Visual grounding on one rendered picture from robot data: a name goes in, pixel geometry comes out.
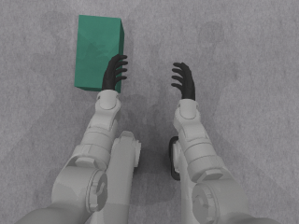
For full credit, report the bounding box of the carton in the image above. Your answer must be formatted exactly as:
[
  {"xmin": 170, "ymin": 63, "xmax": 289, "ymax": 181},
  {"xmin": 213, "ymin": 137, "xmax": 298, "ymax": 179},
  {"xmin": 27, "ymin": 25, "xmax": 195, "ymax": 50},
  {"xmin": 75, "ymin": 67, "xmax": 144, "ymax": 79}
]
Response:
[{"xmin": 74, "ymin": 15, "xmax": 125, "ymax": 93}]

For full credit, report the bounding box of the right robot hand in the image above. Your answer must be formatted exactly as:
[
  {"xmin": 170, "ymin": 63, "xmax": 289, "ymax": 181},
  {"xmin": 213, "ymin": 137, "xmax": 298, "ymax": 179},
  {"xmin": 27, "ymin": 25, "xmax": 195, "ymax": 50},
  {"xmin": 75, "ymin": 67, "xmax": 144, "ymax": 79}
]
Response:
[{"xmin": 171, "ymin": 62, "xmax": 195, "ymax": 101}]

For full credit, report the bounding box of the robot right forearm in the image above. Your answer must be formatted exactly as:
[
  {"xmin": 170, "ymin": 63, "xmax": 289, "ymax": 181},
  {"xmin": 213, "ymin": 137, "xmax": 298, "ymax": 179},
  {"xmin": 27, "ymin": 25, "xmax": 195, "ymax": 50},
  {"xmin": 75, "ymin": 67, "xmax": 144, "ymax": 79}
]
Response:
[{"xmin": 173, "ymin": 99, "xmax": 249, "ymax": 204}]

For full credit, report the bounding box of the right robot foot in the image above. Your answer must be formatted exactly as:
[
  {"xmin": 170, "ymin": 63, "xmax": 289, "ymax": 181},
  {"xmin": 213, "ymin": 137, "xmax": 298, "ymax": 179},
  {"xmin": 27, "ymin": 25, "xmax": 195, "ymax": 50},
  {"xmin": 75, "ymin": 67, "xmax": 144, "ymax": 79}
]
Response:
[{"xmin": 169, "ymin": 136, "xmax": 180, "ymax": 181}]

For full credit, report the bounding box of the right robot upper arm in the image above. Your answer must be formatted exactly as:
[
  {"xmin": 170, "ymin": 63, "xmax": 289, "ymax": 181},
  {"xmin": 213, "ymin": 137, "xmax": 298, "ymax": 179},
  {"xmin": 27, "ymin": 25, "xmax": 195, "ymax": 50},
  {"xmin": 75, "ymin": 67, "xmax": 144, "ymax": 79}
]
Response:
[{"xmin": 192, "ymin": 178, "xmax": 281, "ymax": 224}]

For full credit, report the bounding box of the robot left forearm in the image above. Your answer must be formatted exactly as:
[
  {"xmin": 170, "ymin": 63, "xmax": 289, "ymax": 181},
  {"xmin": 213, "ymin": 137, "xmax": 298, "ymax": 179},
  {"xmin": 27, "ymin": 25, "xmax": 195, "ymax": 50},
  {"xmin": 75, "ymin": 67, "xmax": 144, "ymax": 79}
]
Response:
[{"xmin": 51, "ymin": 90, "xmax": 121, "ymax": 201}]

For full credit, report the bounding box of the left robot hand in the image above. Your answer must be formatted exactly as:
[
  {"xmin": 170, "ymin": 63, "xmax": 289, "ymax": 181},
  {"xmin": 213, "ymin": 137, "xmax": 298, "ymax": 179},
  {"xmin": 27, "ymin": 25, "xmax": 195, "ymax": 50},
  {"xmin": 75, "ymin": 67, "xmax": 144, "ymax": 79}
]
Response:
[{"xmin": 101, "ymin": 54, "xmax": 128, "ymax": 91}]

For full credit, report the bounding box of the robot left shin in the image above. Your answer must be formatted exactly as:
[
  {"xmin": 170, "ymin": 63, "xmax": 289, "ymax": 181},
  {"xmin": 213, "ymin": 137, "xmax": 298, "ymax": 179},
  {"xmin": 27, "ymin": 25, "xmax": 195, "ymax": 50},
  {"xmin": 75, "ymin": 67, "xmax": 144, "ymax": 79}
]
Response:
[{"xmin": 111, "ymin": 131, "xmax": 136, "ymax": 152}]

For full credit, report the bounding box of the left robot upper arm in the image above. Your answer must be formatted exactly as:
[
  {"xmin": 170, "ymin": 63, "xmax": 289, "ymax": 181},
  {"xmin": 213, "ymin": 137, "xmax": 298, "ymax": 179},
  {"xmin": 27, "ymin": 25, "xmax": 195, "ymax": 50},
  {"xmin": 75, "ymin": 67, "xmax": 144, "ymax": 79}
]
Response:
[{"xmin": 14, "ymin": 166, "xmax": 107, "ymax": 224}]

